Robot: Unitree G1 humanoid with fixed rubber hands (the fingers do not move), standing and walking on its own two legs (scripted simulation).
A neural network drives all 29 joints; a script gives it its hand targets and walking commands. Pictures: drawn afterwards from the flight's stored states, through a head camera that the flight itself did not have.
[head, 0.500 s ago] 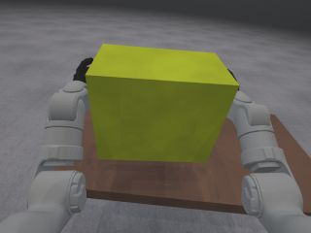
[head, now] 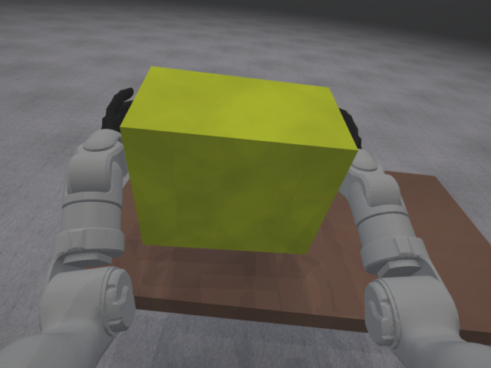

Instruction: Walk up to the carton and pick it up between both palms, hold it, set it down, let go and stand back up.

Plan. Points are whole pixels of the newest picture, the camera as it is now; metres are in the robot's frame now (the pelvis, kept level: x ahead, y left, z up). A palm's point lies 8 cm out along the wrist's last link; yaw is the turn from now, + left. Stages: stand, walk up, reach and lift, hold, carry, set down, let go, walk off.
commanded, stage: set down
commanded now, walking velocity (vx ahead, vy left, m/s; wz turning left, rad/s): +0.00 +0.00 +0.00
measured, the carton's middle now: (234, 167) +0.36 +0.01 +0.21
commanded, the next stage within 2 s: none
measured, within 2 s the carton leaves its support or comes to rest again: neither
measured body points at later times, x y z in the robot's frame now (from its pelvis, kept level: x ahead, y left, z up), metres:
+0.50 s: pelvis +0.01 +0.00 +0.00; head -0.04 +0.03 +0.45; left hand +0.41 +0.19 +0.19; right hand +0.39 -0.18 +0.17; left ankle +0.05 +0.14 -0.74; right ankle +0.02 -0.10 -0.74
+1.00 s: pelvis +0.02 +0.00 +0.00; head -0.02 +0.03 +0.45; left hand +0.43 +0.19 +0.16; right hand +0.39 -0.18 +0.15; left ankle +0.05 +0.14 -0.74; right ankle +0.02 -0.10 -0.74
